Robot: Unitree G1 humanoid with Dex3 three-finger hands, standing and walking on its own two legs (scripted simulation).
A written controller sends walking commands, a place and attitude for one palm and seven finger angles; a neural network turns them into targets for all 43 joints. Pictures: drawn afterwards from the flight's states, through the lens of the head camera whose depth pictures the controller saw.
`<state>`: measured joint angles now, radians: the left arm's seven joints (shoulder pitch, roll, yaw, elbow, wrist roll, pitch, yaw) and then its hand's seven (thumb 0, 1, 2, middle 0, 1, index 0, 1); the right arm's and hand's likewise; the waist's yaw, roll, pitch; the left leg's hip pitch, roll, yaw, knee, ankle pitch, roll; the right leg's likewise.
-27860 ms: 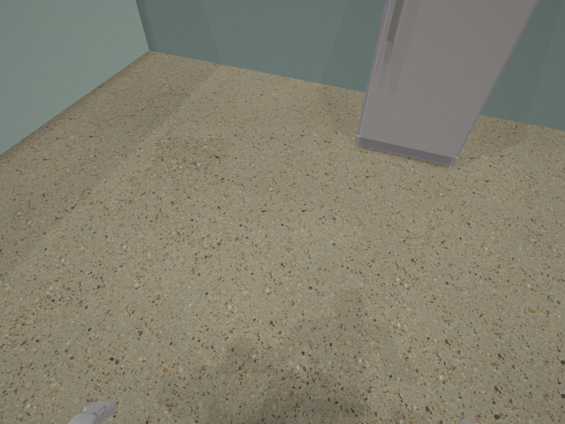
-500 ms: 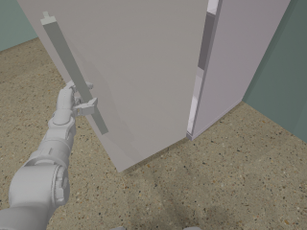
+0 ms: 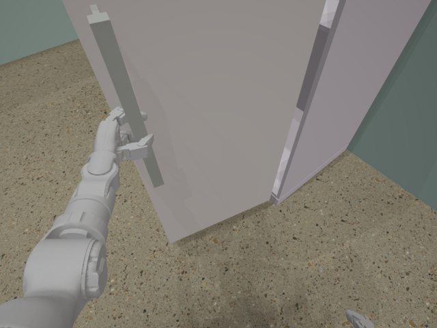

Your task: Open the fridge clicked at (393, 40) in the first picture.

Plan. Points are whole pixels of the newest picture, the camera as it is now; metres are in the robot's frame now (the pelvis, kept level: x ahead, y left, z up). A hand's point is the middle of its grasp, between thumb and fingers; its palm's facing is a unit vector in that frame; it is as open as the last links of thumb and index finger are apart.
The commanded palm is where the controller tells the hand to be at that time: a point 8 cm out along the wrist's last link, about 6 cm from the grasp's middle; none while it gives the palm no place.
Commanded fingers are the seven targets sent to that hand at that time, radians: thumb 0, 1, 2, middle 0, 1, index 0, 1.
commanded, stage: stop walking and hold the door back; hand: left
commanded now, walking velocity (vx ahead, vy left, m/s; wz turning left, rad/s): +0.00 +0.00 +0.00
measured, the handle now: (134, 118) +0.50 +0.17 +0.09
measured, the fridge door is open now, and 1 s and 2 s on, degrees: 76 78 78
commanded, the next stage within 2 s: loosen the grip on the handle in 0.28 s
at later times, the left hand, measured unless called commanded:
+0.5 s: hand (136, 144) +0.44 +0.16 +0.07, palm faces +0.05 -0.99 -0.11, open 7.5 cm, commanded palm +0.40 +0.21 +0.07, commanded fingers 0.00 0.05 0.49 -0.45 -1.40 -0.45 -1.40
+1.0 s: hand (137, 154) +0.43 +0.16 +0.06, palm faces +0.02 -0.99 -0.15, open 14.1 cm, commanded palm +0.40 +0.22 +0.07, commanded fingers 0.00 -0.55 0.20 -0.25 -1.15 -0.25 -1.15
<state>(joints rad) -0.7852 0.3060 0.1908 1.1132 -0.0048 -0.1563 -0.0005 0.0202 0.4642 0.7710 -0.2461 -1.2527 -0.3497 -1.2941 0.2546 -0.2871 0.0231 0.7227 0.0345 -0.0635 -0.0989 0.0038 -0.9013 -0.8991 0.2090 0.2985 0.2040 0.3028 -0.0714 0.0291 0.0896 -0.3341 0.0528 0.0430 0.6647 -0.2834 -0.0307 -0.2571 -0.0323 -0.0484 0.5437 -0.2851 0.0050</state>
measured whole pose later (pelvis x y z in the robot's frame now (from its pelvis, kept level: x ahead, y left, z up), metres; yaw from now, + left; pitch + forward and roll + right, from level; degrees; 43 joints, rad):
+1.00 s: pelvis -0.03 +0.01 -0.02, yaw -2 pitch +8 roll +0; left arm -0.72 0.34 0.24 1.04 -0.01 -0.26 -0.05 -0.01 -0.52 0.21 -0.28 -1.20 -0.32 -1.20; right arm 0.39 -0.26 -0.01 0.68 0.02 -0.07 -0.02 0.01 -0.90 -0.90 0.20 0.30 0.20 0.30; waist -0.10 0.00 -0.05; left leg -0.55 0.06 0.07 0.68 -0.27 0.00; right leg -0.53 -0.02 -0.03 0.69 -0.31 0.00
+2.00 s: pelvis -0.01 +0.02 -0.02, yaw -1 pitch +5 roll -1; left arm -0.18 0.27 0.15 0.41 -0.10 -0.13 -0.12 -0.02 -0.55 0.20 -0.25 -1.15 -0.25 -1.15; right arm 0.29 -0.25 0.01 0.59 0.04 -0.09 -0.02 0.01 -0.90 -0.90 0.21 0.30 0.20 0.30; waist 0.00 0.03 -0.08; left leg -0.48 0.04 0.05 0.72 -0.33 0.01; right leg -0.44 -0.03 -0.04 0.71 -0.36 0.01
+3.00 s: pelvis +0.01 +0.00 +0.00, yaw +1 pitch -1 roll +0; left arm 0.16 0.15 0.18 -0.16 -0.14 0.05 0.23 -0.02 -0.50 0.22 -0.25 -1.12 -0.25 -1.12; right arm 0.19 -0.21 0.04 0.63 -0.01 -0.09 -0.07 0.01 -0.90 -0.90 0.21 0.30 0.20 0.30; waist 0.06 0.03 -0.07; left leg -0.28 0.04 0.03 0.59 -0.30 -0.02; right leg -0.23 -0.03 -0.07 0.60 -0.35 -0.01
